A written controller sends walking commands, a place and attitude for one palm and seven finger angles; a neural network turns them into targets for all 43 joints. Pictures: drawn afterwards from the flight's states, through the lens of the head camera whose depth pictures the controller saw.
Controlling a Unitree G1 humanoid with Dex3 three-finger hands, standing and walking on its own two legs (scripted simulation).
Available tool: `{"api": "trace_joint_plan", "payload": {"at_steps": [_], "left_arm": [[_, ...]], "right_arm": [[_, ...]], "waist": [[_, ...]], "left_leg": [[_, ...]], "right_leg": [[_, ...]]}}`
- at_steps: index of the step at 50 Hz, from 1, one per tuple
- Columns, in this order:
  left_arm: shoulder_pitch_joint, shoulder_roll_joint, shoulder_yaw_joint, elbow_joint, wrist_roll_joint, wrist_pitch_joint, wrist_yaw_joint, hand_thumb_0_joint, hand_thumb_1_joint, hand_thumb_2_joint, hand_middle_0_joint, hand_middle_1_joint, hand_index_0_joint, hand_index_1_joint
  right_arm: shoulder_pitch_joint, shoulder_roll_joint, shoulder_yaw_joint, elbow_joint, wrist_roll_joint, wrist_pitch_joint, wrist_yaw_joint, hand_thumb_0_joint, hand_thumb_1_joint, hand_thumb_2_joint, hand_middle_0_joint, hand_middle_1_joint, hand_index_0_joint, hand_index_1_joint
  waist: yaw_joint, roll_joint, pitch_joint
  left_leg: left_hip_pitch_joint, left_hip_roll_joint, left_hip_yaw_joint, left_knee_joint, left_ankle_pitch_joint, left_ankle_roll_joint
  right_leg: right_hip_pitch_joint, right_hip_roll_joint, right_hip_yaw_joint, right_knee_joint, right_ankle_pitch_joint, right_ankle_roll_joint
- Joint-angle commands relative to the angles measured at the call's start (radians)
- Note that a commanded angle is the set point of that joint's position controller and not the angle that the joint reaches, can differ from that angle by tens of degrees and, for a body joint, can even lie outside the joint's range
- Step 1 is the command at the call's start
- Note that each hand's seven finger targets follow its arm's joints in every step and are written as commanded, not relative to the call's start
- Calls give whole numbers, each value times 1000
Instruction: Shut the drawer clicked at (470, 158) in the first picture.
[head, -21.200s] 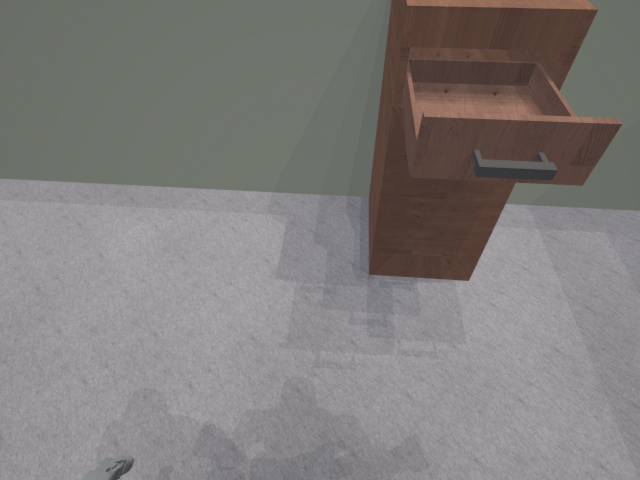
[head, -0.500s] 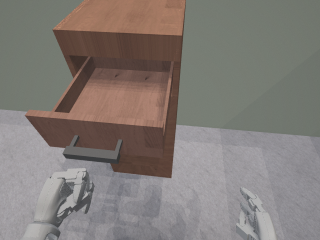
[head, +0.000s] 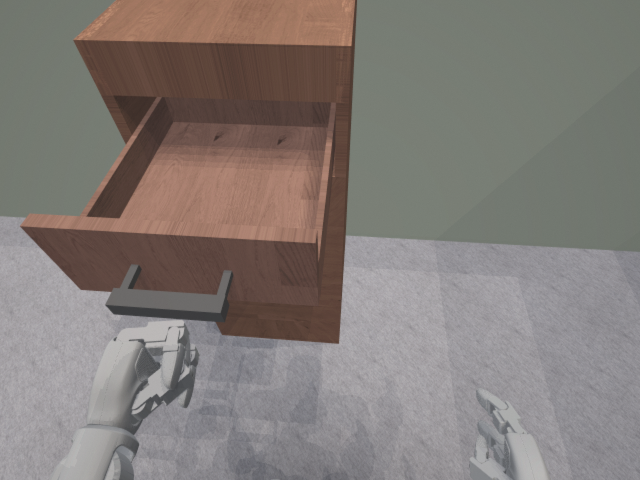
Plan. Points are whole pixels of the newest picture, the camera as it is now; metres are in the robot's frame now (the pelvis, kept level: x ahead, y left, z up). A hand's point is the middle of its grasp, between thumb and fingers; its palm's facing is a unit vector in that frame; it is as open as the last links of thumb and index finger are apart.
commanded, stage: bring the fist close to the handle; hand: left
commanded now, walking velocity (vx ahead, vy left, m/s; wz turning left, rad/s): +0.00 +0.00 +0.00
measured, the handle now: (174, 290) +0.32 +0.20 +0.07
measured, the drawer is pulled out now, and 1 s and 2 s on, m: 0.27 0.21 0.10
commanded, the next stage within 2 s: push the drawer shut in 0.14 s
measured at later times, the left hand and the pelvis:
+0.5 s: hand (198, 355) +0.24 +0.15 +0.07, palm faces -0.04 -1.00 -0.09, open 3.2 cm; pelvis +0.01 -0.03 +0.00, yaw +1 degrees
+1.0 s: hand (204, 308) +0.30 +0.15 +0.07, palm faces -0.06 -1.00 -0.05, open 3.2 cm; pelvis +0.00 -0.02 +0.01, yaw +0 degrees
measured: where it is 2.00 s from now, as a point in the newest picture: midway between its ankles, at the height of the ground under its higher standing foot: outside the picture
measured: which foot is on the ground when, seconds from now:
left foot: down 0.00-1.00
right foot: down 0.00-1.00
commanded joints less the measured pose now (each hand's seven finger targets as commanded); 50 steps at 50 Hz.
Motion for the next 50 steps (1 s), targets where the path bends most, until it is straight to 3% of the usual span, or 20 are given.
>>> {"api": "trace_joint_plan", "payload": {"at_steps": [1,4,5,7,9,13,15,20,21,23,27,30,31,32,36,38,40,42,48,50], "left_arm": [[-17,84,63,-186,-23,-53,-4,0,900,900,-1400,-1600,-1400,-1600],[-69,109,75,-195,-29,-72,-14,0,900,900,-1400,-1600,-1400,-1600],[-84,126,88,-201,-30,-81,-11,0,900,900,-1400,-1600,-1400,-1600],[-91,137,101,-219,-35,-107,-18,0,900,900,-1400,-1600,-1400,-1600],[-81,133,101,-213,-44,-118,-24,0,900,900,-1400,-1600,-1400,-1600],[-100,140,116,-156,-54,-111,-41,0,900,900,-1400,-1600,-1400,-1600],[-147,146,115,-104,-57,-93,-51,0,900,900,-1400,-1600,-1400,-1600],[-208,199,181,-57,-75,-81,-73,0,900,900,-1400,-1600,-1400,-1600],[-207,191,181,-62,-77,-86,-77,0,900,900,-1400,-1600,-1400,-1600],[-225,179,171,-62,-81,-90,-80,0,900,900,-1400,-1600,-1400,-1600],[-278,174,172,-24,-88,-101,-76,0,900,900,-1400,-1600,-1400,-1600],[-350,208,192,6,-81,-112,-75,0,900,900,-1400,-1600,-1400,-1600],[-366,179,167,20,-83,-112,-80,0,900,900,-1400,-1600,-1400,-1600],[-394,208,192,38,-83,-114,-80,0,900,900,-1400,-1600,-1400,-1600],[-487,188,165,86,-81,-111,-88,0,900,900,-1400,-1600,-1400,-1600],[-505,209,188,117,-84,-101,-90,0,900,900,-1400,-1600,-1400,-1600],[-574,221,187,146,-81,-96,-90,0,900,900,-1400,-1600,-1400,-1600],[-574,237,212,179,-83,-93,-91,0,900,900,-1400,-1600,-1400,-1600],[-612,199,179,201,-75,-92,-79,0,900,900,-1400,-1600,-1400,-1600],[-640,227,196,230,-66,-92,-65,0,900,900,-1400,-1600,-1400,-1600]], "right_arm": [[-83,-126,-49,-169,6,-42,-9,0,-900,-900,200,300,200,300],[-74,-130,-47,-168,7,-46,-13,0,-900,-900,200,300,200,300],[-78,-133,-46,-163,4,-45,-16,0,-900,-900,200,300,200,300],[-70,-129,-48,-163,7,-53,-18,0,-900,-900,200,300,200,300],[-64,-127,-48,-160,8,-59,-17,0,-900,-900,200,300,200,300],[-71,-132,-46,-146,11,-54,-19,0,-900,-900,200,300,200,300],[-75,-139,-44,-137,11,-48,-22,0,-900,-900,200,300,200,300],[-76,-145,-46,-134,13,-41,-29,0,-900,-900,200,300,200,300],[-75,-141,-46,-137,13,-42,-29,0,-900,-900,200,300,200,300],[-74,-137,-43,-137,15,-43,-27,0,-900,-900,200,300,200,300],[-68,-139,-44,-120,14,-44,-25,0,-900,-900,200,300,200,300],[-71,-147,-43,-104,13,-42,-28,0,-900,-900,200,300,200,300],[-76,-142,-42,-107,14,-41,-28,0,-900,-900,200,300,200,300],[-71,-148,-44,-97,16,-41,-29,0,-900,-900,200,300,200,300],[-75,-148,-42,-88,18,-35,-33,0,-900,-900,200,300,200,300],[-72,-152,-43,-84,18,-31,-34,0,-900,-900,200,300,200,300],[-71,-155,-42,-77,19,-23,-37,0,-900,-900,200,300,200,300],[-72,-156,-43,-79,18,-17,-36,0,-900,-900,200,300,200,300],[-65,-149,-43,-88,15,-2,-22,0,-900,-900,200,300,200,300],[-59,-154,-43,-83,13,6,-20,0,-900,-900,200,300,200,300]], "waist": [[-1,-61,-117],[-9,-33,-114],[-13,-52,-116],[-9,-21,-162],[-10,-31,-182],[-15,-22,-160],[-31,-66,-129],[-14,-89,-179],[-7,-70,-207],[-7,-36,-210],[-20,-74,-190],[-28,-58,-168],[-30,-65,-170],[-31,-60,-170],[-40,-55,-185],[-30,-46,-208],[-40,-79,-206],[-24,-66,-222],[-13,-25,-253],[-18,-45,-226]], "left_leg": [[53,5,-62,-140,250,-15],[50,3,-63,-133,203,-14],[45,2,-62,-127,198,-9],[64,-1,-58,-120,202,-9],[69,-3,-56,-110,228,-8],[47,-9,-48,-104,223,-8],[21,-8,-47,-97,198,-4],[19,-13,-39,-96,232,-2],[34,-13,-36,-99,256,-3],[59,-13,-32,-105,284,-4],[57,-12,-35,-107,285,-4],[46,-12,-35,-108,258,-4],[47,-13,-34,-111,247,-3],[47,-12,-36,-113,240,-4],[64,-12,-36,-119,235,-1],[68,-12,-36,-126,239,-3],[64,-9,-41,-129,235,-1],[67,-11,-39,-138,240,-4],[116,-8,-43,-164,297,-11],[99,-5,-44,-164,284,-9]], "right_leg": [[107,35,9,-111,218,-7],[90,34,18,-117,172,-7],[94,33,26,-125,166,-6],[107,31,35,-121,169,-8],[121,29,38,-119,206,-6],[130,24,52,-132,219,-3],[117,22,66,-152,190,3],[188,10,98,-166,238,9],[210,7,100,-159,278,10],[209,8,87,-151,331,9],[201,10,85,-155,350,15],[187,8,96,-166,301,12],[183,7,101,-171,286,15],[180,7,99,-170,273,13],[174,7,99,-175,259,12],[190,8,95,-171,264,11],[184,11,93,-171,257,12],[203,10,92,-168,265,9],[206,21,62,-147,328,-1],[197,22,63,-152,312,-1]]}}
